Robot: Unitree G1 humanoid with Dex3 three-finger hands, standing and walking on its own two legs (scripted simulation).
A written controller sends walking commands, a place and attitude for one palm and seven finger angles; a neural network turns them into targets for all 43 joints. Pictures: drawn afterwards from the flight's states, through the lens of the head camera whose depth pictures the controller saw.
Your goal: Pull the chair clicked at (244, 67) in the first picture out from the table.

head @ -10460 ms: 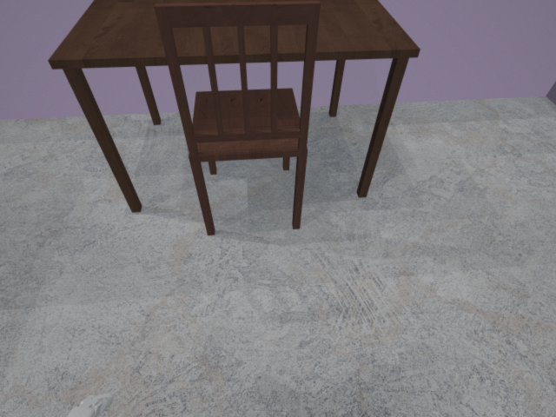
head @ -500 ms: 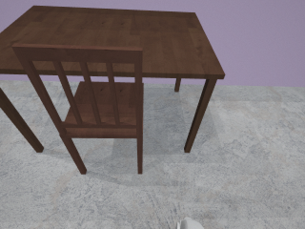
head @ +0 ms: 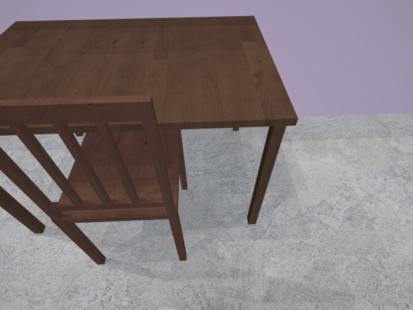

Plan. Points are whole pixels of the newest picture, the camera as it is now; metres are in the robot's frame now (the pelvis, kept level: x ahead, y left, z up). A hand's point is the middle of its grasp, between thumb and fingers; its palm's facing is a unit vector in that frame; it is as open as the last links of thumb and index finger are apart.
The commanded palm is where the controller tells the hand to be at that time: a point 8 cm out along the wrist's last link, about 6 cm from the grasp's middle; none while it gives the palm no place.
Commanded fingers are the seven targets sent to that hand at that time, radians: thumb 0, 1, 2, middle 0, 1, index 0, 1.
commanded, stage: come to a stop and stand still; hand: left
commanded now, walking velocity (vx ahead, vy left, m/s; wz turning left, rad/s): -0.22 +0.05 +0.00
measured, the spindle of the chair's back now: (87, 169) +0.45 +0.35 -0.05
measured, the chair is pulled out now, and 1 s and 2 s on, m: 0.00 0.00 0.00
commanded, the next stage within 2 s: look again from close up in 0.74 s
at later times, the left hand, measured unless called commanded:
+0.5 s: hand out of the picture -0.01 +0.18 -0.17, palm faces +0.04 -0.96 -0.27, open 7.3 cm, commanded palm none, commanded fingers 0.00 0.90 0.90 -0.20 -0.30 -0.20 -0.30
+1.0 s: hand out of the picture +0.01 +0.19 -0.18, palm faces +0.00 -0.98 -0.17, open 7.3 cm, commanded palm none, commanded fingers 0.00 0.90 0.90 -0.20 -0.30 -0.20 -0.30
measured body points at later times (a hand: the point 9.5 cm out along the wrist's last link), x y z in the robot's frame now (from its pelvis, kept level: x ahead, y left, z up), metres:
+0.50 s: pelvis -0.01 -0.01 -0.01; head -0.02 -0.04 +0.44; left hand -0.01 +0.23 -0.15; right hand +0.06 -0.24 -0.17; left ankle +0.05 +0.13 -0.74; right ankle +0.00 -0.09 -0.74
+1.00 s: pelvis -0.01 +0.01 +0.00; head +0.00 +0.03 +0.45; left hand +0.01 +0.24 -0.16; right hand -0.07 -0.20 -0.15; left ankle +0.05 +0.13 -0.74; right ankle +0.00 -0.09 -0.74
